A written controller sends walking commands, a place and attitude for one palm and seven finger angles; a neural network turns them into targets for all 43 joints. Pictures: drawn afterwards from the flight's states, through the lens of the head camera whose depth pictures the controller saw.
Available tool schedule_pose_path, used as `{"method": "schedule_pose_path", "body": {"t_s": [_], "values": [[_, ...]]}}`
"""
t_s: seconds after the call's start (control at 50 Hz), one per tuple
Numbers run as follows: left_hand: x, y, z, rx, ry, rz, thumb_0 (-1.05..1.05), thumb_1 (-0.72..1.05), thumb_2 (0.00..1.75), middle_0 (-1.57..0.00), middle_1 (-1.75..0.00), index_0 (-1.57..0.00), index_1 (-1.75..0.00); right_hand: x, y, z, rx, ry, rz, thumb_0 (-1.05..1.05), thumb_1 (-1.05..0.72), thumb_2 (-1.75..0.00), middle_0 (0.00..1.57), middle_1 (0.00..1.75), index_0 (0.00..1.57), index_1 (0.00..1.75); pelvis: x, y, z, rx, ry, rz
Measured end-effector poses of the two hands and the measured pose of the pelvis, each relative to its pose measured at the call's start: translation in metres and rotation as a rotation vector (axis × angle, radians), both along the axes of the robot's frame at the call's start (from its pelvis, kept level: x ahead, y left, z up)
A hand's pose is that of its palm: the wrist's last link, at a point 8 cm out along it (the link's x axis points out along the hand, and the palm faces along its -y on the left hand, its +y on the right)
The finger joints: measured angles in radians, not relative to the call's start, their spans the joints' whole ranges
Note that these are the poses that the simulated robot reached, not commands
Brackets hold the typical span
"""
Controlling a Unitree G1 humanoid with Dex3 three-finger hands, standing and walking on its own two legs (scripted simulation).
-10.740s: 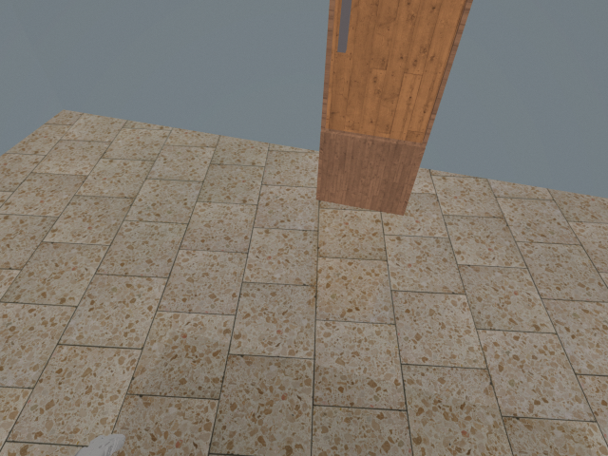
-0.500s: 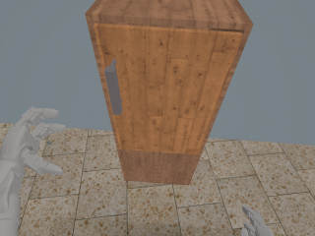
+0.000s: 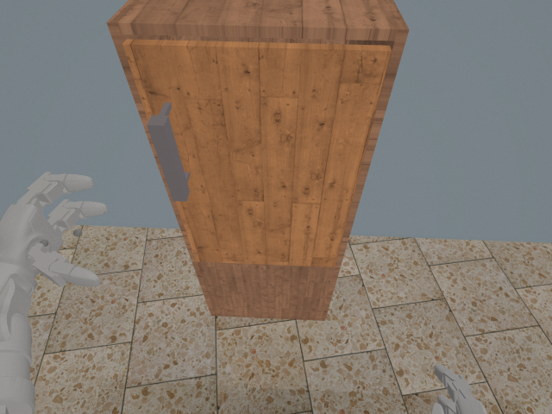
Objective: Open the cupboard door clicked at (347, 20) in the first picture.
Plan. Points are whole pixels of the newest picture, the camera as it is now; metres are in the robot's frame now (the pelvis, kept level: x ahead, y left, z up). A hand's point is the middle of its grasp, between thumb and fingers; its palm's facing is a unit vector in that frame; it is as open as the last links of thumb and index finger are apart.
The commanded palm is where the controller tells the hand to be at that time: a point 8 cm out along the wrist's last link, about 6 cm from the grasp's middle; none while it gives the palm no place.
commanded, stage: move the hooked fingers beside the handle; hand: left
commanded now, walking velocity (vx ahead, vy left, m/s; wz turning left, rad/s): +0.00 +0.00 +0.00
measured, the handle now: (174, 154) +0.52 +0.21 +0.09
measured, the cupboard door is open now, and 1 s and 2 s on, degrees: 0 0 0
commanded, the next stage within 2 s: none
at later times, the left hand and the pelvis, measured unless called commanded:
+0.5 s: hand (100, 200) +0.39 +0.29 +0.10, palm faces +0.00 -1.00 +0.00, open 14.0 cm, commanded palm +0.36 +0.34 +0.10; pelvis +0.01 +0.03 +0.00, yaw -1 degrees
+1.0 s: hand (120, 174) +0.45 +0.28 +0.10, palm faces +0.01 -1.00 +0.00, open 14.0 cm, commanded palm +0.43 +0.33 +0.10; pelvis +0.00 +0.04 -0.01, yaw -1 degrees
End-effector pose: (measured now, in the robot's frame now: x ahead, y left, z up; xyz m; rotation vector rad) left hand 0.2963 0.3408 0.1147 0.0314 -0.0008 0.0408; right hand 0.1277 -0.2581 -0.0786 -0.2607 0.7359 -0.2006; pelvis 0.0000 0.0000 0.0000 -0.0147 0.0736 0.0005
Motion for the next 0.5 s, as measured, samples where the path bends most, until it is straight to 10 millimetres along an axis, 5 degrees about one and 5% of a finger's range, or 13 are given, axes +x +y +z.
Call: {"method": "schedule_pose_path", "body": {"t_s": [0.22, 0.5], "values": [[0.029, 0.005, -0.014, -0.015, 0.038, -0.003, -0.01, -0.50, 0.30, -0.30, -1.20, -0.30, -1.20, -0.031, -0.008, -0.008, -0.016, 0.106, -0.060, 0.01, -0.91, -0.90, 0.20, 0.30, 0.20, 0.30, 0.001, 0.006, -0.002, 0.001, 0.037, -0.019], [0.072, 0.003, -0.015, -0.035, 0.028, -0.044, -0.01, -0.50, 0.30, -0.30, -1.20, -0.30, -1.20, -0.044, 0.019, -0.011, -0.008, 0.172, -0.086, 0.01, -0.91, -0.90, 0.20, 0.30, 0.20, 0.30, 0.005, 0.027, -0.003, -0.012, 0.065, -0.024]]}}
